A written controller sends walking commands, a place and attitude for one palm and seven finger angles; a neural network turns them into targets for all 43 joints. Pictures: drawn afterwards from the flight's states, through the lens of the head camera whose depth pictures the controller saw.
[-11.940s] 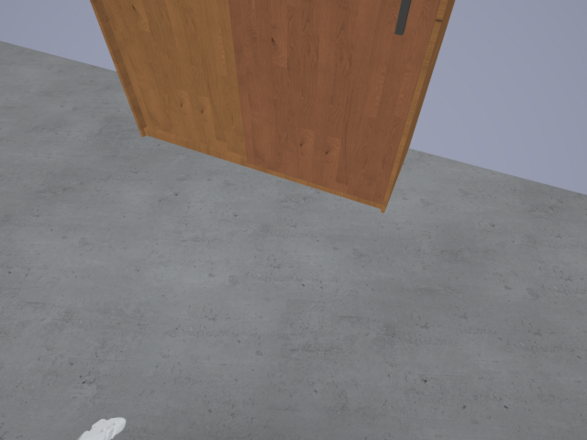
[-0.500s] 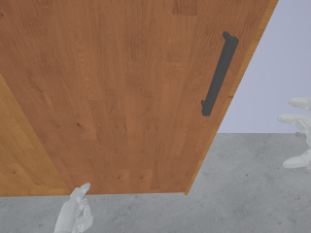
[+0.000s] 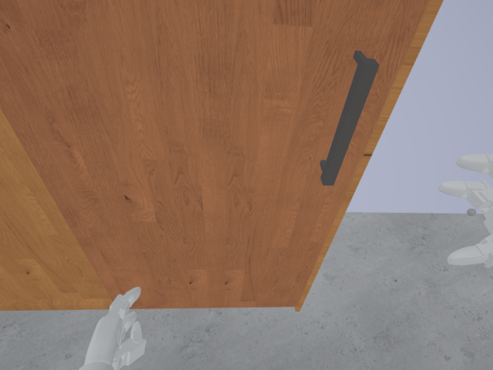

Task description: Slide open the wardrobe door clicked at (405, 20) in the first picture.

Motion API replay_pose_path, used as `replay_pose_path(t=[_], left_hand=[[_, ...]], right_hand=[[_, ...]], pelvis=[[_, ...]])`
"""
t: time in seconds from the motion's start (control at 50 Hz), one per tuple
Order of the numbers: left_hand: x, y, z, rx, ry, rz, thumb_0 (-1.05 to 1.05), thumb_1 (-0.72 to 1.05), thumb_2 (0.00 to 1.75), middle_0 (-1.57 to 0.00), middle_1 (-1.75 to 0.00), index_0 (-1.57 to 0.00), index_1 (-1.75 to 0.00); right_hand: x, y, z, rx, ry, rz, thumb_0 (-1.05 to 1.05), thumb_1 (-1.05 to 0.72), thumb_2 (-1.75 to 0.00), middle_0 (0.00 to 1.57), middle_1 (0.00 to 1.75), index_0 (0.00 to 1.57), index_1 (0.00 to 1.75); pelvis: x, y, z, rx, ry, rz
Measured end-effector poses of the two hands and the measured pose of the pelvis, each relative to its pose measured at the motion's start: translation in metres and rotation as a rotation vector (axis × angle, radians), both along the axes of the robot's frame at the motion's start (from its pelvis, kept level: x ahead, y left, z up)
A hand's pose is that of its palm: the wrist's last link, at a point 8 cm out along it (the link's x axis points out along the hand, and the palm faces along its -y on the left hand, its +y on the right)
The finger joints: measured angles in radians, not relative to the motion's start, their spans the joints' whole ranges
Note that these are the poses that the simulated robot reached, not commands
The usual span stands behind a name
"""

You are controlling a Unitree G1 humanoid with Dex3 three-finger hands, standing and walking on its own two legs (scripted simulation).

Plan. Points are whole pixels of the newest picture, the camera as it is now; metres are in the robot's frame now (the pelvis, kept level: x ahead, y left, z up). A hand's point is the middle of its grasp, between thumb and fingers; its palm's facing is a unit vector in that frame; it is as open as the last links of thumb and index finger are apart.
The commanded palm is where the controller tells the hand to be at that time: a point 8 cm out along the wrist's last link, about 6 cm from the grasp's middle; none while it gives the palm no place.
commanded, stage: move the hooked fingers beside the handle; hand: right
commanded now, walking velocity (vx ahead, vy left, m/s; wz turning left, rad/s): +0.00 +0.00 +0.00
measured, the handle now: (341, 124) +0.50 -0.17 +0.17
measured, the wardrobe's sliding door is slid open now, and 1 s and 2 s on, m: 0.00 0.00 0.00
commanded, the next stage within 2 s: none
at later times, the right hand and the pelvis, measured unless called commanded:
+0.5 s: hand (445, 191) +0.32 -0.27 +0.19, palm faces +0.06 +1.00 -0.07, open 14.0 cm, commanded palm +0.29 -0.31 +0.20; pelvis +0.01 +0.00 +0.00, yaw +0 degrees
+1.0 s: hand (415, 168) +0.37 -0.25 +0.19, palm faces +0.03 +1.00 -0.04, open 14.0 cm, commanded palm +0.34 -0.30 +0.19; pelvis +0.00 +0.00 +0.00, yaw +0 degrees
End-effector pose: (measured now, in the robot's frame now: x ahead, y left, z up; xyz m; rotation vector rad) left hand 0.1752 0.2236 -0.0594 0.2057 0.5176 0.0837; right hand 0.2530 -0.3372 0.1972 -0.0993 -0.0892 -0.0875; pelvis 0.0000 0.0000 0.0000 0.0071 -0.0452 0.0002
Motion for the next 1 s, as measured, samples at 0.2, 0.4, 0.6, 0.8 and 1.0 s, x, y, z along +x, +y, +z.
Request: replay_pose_path(t=[0.2,0.4,0.6,0.8,1.0], left_hand=[[0.005,-0.011,-0.002,-0.016,0.008,-0.021,0.02,0.9,0.9,-0.2,-0.3,-0.2,-0.3],[0.003,-0.008,-0.005,-0.009,0.031,0.001,0.02,0.9,0.9,-0.2,-0.3,-0.2,-0.3],[-0.006,0.005,-0.009,0.006,0.072,0.037,0.02,0.9,0.9,-0.2,-0.3,-0.2,-0.3],[-0.014,0.014,-0.013,0.023,0.104,0.061,0.02,0.9,0.9,-0.2,-0.3,-0.2,-0.3],[-0.026,0.016,-0.017,0.018,0.136,0.086,0.02,0.9,0.9,-0.2,-0.3,-0.2,-0.3]], right_hand=[[0.006,0.002,0.002,0.002,0.008,0.017,-0.01,0.51,-0.3,0.3,1.2,0.3,1.2],[0.03,0.014,-0.003,0.017,0.027,0.027,-0.01,0.51,-0.3,0.3,1.2,0.3,1.2],[0.049,0.015,-0.004,0.031,0.034,0.029,-0.01,0.5,-0.3,0.3,1.2,0.3,1.2],[0.061,0.019,-0.008,0.042,0.047,0.032,-0.01,0.51,-0.3,0.3,1.2,0.3,1.2],[0.094,0.034,-0.007,0.055,0.061,0.062,-0.01,0.51,-0.3,0.3,1.2,0.3,1.2]], pelvis=[[0.002,-0.004,0.001,0.0,0.005,-0.004],[0.004,-0.004,0.001,-0.002,0.014,-0.001],[0.007,-0.002,0.001,-0.003,0.028,0.003],[0.005,-0.001,0.001,-0.003,0.035,0.001],[0.003,0.0,0.001,-0.006,0.052,0.006]])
